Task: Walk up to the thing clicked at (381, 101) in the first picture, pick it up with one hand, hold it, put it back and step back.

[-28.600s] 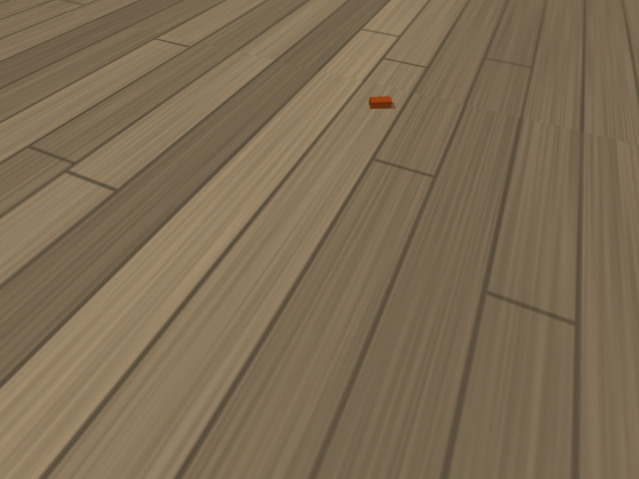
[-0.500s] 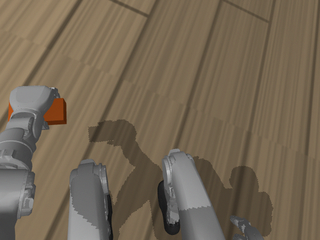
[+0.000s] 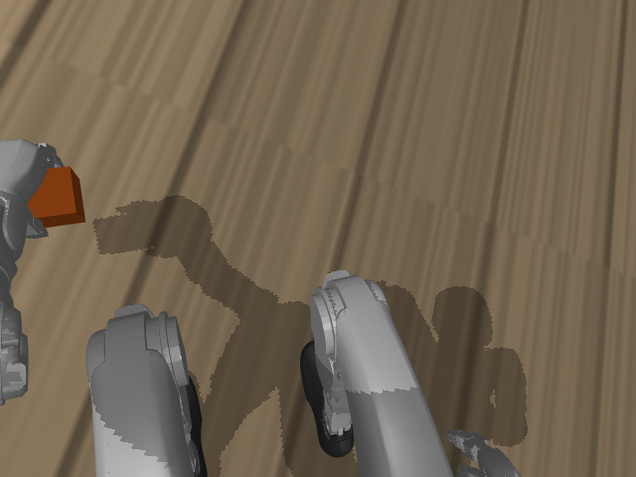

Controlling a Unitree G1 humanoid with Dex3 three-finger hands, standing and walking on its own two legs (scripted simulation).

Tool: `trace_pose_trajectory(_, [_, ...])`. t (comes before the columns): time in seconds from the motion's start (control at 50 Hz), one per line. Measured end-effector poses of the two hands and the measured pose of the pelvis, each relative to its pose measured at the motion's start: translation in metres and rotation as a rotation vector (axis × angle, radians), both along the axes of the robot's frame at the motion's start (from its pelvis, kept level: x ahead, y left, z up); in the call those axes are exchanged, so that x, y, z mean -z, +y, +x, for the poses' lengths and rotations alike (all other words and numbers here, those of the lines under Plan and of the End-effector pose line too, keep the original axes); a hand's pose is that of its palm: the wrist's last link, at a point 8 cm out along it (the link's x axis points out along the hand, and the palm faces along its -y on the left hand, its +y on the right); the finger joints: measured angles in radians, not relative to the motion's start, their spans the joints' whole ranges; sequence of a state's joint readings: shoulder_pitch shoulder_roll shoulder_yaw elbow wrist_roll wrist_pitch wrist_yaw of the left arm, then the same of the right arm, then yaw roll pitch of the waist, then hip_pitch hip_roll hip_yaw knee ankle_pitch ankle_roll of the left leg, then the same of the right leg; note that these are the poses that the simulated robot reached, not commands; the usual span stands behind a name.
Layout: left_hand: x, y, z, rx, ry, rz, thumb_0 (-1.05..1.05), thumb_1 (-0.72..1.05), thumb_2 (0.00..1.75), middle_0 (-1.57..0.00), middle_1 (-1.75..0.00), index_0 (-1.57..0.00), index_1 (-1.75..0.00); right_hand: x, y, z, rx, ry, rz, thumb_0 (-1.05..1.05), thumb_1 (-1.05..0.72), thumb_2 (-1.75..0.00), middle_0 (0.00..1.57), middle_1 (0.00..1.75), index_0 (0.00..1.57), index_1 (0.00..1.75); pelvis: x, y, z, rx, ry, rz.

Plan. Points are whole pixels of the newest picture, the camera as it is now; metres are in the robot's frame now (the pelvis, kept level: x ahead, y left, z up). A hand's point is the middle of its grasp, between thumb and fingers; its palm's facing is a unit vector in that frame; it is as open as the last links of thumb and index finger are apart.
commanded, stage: crouch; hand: left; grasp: from above
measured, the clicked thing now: (21, 201) +0.47 +0.30 -0.20
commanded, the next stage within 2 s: lower in 0.38 s
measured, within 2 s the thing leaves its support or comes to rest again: neither
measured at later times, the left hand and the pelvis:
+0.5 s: hand (32, 199) +0.48 +0.29 -0.21, palm faces -0.46 -0.04 -0.88, open 9.1 cm; pelvis +0.00 +0.00 -0.04, yaw -2 degrees
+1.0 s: hand (50, 205) +0.49 +0.29 -0.26, palm faces -0.45 -0.05 -0.89, open 9.1 cm; pelvis +0.00 +0.00 -0.06, yaw -4 degrees
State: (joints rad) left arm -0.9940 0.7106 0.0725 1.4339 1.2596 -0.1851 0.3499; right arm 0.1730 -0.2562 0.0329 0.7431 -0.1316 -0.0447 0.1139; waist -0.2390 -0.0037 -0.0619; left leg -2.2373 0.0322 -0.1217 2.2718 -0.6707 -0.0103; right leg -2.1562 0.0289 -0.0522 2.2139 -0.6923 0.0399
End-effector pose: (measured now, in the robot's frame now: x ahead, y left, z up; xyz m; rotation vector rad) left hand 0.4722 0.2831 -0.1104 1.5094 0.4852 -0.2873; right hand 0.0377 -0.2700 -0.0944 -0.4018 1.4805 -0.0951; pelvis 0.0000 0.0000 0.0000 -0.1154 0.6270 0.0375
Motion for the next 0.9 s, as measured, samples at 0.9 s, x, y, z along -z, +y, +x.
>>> trace_pose_trajectory(0.9, [0.089,0.005,0.018,0.017,-0.002,-0.013,0.00,0.17,0.30,-0.80,-0.36,-0.81,-0.35,0.036,0.004,-0.011,-0.080,0.065,-0.026,0.00,-0.91,-0.90,0.21,0.30,0.20,0.30,0.058,0.001,0.003,0.032,-0.062,-0.048])
